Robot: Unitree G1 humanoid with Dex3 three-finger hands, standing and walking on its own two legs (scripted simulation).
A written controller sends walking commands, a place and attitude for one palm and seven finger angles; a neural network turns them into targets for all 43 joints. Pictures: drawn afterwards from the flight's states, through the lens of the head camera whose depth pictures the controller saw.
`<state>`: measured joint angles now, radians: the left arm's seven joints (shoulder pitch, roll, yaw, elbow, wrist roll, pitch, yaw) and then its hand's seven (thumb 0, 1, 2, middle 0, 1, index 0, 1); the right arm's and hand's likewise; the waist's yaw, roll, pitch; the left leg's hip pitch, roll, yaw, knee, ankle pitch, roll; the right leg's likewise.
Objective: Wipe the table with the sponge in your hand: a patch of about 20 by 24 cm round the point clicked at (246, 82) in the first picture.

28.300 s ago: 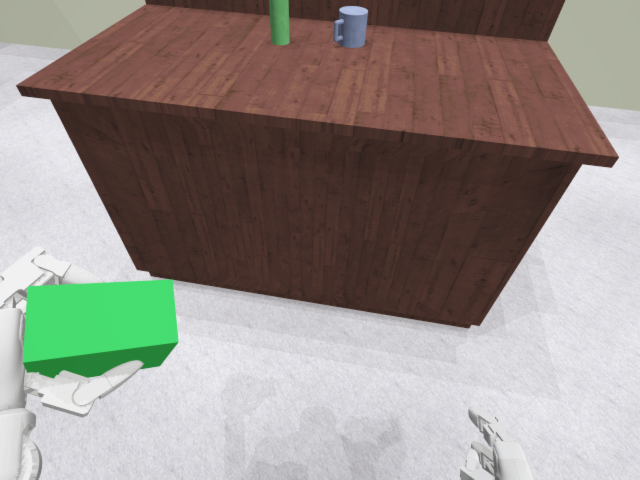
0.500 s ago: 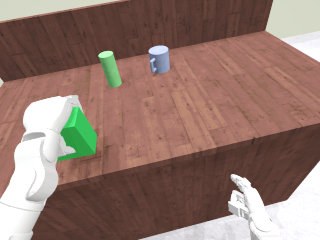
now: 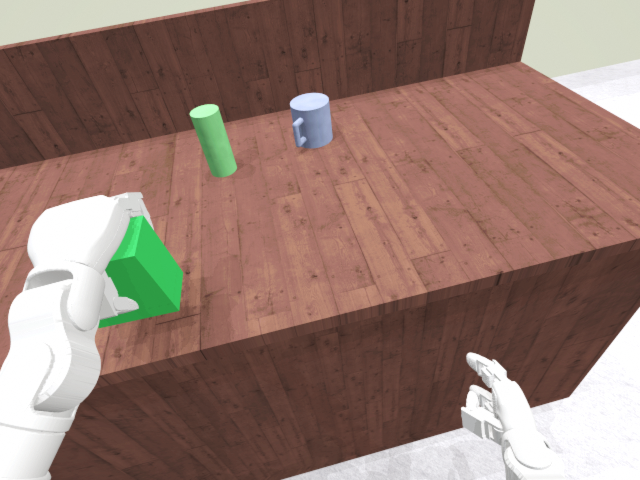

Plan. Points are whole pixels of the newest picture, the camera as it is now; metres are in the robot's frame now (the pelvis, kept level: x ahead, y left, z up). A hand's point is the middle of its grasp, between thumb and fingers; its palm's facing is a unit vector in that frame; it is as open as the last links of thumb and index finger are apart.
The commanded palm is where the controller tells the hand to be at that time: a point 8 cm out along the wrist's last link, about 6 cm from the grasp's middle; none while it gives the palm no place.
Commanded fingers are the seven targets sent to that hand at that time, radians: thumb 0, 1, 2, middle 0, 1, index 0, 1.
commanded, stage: lower the sponge onto the table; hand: left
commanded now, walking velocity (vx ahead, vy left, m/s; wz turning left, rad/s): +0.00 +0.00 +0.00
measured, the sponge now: (127, 282) +0.27 +0.29 +0.14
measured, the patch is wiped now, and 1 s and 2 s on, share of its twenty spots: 0.00 0.00 0.20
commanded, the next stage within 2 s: wipe forward along the first lane in 1.76 s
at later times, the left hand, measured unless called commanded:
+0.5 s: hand (109, 264) +0.26 +0.29 +0.18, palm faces +0.13 -0.04 -0.99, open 10.2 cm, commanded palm +0.22 +0.28 +0.25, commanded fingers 0.00 0.10 1.30 -1.20 -1.60 -1.20 -1.60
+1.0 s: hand (120, 285) +0.26 +0.29 +0.15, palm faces +0.08 -0.05 -1.00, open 10.2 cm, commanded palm +0.22 +0.28 +0.23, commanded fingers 0.00 0.10 1.30 -1.20 -1.60 -1.20 -1.60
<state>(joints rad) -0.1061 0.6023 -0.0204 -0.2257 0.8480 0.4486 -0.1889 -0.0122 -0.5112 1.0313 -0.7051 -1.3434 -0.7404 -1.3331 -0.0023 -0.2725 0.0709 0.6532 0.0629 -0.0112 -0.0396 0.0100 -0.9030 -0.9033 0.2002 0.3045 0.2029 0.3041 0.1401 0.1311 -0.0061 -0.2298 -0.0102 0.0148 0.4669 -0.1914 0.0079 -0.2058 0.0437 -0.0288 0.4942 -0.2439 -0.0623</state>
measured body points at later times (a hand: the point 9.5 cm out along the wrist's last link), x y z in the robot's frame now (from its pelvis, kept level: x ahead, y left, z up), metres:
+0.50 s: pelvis -0.01 +0.00 +0.00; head -0.02 -0.05 +0.45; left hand +0.25 +0.29 +0.23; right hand +0.26 -0.17 -0.07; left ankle +0.04 +0.12 -0.74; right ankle +0.02 -0.08 -0.74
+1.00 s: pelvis +0.00 +0.01 +0.00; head -0.01 -0.05 +0.45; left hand +0.25 +0.28 +0.21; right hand +0.26 -0.18 -0.07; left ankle +0.04 +0.12 -0.74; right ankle +0.02 -0.08 -0.74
